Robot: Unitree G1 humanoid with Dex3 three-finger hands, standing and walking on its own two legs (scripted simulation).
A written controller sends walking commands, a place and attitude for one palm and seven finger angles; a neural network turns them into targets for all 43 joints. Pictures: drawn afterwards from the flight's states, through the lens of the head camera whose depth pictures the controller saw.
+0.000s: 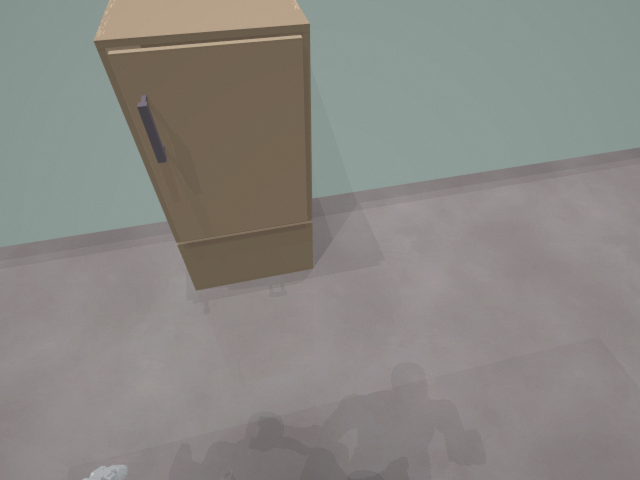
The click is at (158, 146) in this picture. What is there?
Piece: cupboard door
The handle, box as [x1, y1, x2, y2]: [137, 95, 166, 162]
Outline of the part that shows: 142,95 141,101 137,104 138,110 158,162 166,161 163,144 162,145 160,142 146,102 146,95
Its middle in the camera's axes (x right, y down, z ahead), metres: -0.40 -0.26 +0.93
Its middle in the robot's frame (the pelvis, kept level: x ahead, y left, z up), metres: +0.85 +0.45 -0.04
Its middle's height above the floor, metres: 0.73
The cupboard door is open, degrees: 0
